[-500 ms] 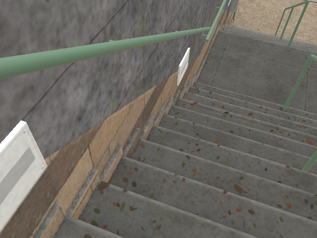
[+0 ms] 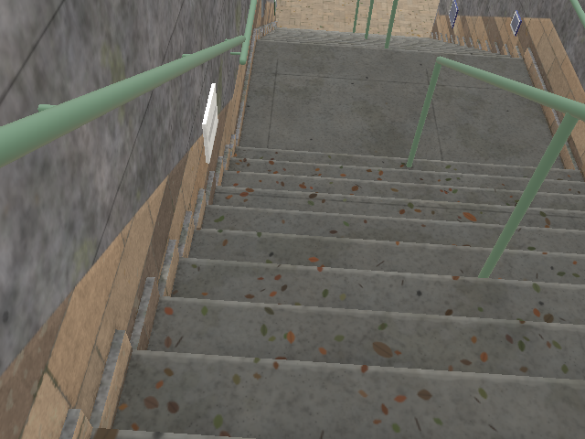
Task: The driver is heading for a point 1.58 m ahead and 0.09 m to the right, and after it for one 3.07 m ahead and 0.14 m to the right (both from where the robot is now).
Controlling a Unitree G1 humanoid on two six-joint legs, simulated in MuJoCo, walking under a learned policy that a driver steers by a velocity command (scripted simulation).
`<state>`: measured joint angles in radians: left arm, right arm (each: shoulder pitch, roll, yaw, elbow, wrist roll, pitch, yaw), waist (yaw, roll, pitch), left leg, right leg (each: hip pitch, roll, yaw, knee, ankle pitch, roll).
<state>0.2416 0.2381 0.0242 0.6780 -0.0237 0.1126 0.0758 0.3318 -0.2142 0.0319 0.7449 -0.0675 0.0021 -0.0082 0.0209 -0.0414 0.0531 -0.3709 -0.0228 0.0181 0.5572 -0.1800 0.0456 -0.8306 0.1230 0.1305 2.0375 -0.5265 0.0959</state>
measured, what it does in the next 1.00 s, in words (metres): steps on the spot: right foot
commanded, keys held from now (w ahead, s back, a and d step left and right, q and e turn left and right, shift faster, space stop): no key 1.00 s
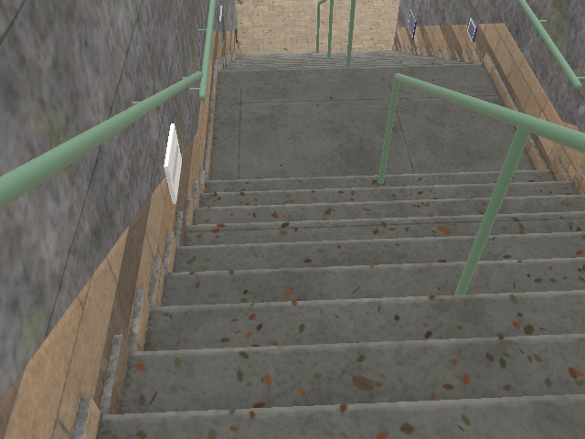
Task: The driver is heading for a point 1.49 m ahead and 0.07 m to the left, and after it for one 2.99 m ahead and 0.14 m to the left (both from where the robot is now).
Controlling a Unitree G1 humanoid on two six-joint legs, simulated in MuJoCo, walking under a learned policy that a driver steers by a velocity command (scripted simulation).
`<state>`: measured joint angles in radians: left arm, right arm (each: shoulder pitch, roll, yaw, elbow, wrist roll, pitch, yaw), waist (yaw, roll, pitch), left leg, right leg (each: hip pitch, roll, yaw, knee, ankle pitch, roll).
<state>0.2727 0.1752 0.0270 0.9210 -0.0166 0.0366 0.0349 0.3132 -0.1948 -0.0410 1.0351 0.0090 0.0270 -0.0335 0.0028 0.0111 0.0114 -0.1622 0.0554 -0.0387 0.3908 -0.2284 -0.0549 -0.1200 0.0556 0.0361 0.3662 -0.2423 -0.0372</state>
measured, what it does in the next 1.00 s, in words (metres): stands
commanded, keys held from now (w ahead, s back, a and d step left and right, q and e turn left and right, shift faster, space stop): no key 0.88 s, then w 0.12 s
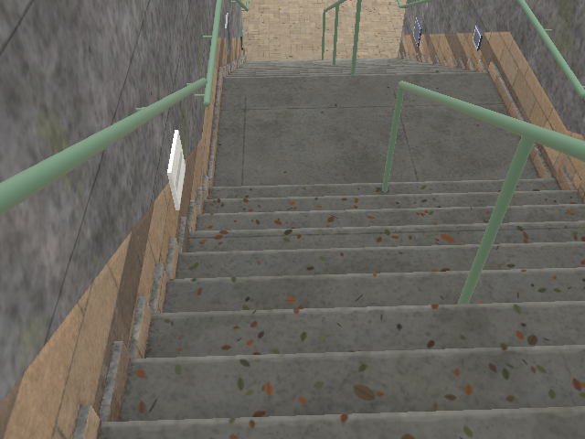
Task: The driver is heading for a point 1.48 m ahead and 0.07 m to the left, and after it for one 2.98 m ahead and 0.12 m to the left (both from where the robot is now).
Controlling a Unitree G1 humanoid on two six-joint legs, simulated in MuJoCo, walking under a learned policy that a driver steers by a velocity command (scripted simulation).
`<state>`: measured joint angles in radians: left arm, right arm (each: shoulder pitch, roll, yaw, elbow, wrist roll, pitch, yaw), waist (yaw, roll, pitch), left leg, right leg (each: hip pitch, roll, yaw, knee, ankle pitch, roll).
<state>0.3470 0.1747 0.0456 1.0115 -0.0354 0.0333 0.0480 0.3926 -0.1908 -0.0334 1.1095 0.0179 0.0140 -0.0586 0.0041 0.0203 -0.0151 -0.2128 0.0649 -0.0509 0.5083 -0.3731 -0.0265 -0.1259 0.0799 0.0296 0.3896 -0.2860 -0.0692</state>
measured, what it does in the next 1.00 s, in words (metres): goes down: right foot 0.16 m lower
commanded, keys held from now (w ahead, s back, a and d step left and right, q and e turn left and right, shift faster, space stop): w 0.54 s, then no key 0.46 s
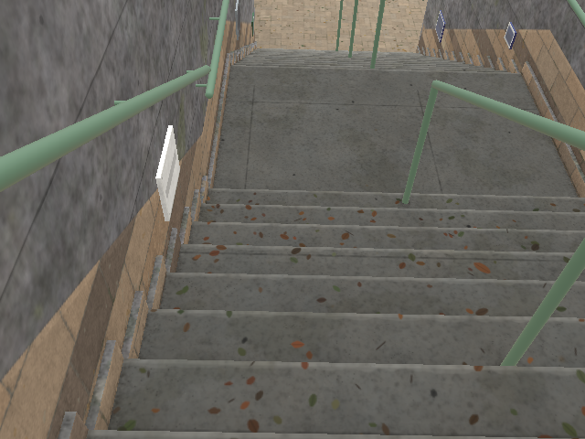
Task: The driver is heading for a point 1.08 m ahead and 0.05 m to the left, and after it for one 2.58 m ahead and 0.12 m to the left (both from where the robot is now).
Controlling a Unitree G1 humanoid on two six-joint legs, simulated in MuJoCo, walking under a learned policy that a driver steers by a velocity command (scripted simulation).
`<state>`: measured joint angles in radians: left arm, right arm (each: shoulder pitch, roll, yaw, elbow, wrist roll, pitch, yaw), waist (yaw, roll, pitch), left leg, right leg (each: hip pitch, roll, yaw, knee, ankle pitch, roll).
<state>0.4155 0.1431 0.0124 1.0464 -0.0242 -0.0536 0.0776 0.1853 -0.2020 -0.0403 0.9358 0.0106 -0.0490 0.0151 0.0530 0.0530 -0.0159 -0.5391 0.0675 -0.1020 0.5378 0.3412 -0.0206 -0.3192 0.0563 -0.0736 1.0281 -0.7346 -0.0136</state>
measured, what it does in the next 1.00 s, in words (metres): goes down: left foot 0.17 m lower, then right foot 0.17 m lower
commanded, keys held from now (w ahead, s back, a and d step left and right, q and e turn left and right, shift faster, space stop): no key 0.04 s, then w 0.92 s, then w+q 0.04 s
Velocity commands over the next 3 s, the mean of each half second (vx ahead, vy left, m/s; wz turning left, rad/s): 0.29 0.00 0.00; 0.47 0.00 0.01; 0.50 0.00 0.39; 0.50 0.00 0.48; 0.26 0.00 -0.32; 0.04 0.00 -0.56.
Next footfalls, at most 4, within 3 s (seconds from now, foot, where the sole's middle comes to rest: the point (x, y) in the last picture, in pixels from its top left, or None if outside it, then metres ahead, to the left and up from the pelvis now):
0.06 left None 0.16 0.12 -0.86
0.86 right None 0.49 -0.21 -1.02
1.46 left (314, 392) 0.81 -0.02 -1.19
1.92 right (354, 341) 1.09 -0.17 -1.35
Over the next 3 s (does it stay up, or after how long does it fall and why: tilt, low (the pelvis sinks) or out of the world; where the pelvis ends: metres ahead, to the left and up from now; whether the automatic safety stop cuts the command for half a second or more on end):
stays up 1.17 -0.12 -0.64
